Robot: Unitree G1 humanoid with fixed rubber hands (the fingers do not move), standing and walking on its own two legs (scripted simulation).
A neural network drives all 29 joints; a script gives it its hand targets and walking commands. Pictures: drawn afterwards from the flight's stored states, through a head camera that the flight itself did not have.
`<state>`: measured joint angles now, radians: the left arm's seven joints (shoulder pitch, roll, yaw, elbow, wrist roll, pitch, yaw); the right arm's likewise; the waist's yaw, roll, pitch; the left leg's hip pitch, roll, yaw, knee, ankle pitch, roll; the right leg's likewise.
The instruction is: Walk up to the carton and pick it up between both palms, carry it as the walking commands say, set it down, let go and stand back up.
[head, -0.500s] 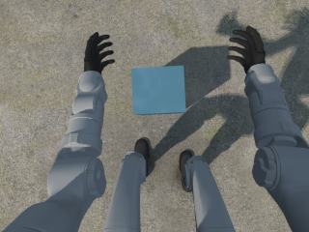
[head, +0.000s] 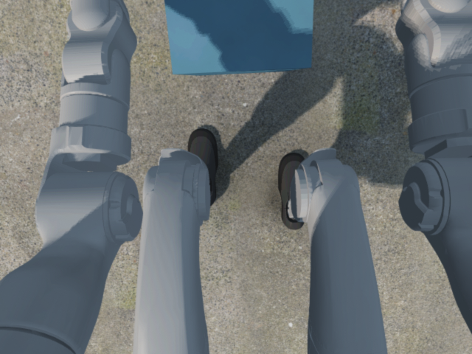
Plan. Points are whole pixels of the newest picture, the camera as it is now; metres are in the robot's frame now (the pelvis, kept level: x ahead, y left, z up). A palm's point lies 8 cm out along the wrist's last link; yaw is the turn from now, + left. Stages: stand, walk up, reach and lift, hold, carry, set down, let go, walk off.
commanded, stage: reach and lift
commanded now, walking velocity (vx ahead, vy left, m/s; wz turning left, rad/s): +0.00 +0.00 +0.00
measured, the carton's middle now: (239, 20) +0.52 +0.03 -0.36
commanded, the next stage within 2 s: none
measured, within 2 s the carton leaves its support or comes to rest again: leaves its support in 1.72 s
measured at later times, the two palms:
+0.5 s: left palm (139, 6) +0.52 +0.18 -0.27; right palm out of the picture +0.54 -0.17 -0.26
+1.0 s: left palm out of the picture +0.54 +0.18 -0.30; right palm (367, 5) +0.53 -0.17 -0.31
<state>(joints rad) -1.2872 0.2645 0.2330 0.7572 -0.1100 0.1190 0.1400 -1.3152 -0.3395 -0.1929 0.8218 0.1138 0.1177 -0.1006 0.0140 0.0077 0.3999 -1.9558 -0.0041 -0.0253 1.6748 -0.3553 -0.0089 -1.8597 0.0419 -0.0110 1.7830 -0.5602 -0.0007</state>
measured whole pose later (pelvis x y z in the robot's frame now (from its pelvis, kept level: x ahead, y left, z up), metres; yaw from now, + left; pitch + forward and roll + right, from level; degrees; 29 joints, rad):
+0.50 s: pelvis -0.01 +0.00 -0.12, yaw +0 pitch +35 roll +0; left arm -1.45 0.29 0.22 1.22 -0.14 0.07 0.12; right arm -1.49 -0.35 -0.12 1.21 0.14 0.09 -0.07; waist 0.02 0.01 0.34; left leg -2.27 0.01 -0.01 2.02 -0.36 -0.01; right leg -2.17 0.06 -0.01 2.16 -0.60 0.01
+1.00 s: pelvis +0.01 -0.01 -0.13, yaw +0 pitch +33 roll +1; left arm -1.46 0.36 0.16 1.25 -0.23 -0.01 0.13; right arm -1.35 -0.32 0.01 1.06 0.18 0.06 -0.11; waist 0.00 -0.01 0.40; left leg -2.27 0.01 -0.03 2.12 -0.44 -0.04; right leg -2.17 0.07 -0.02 2.26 -0.67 -0.02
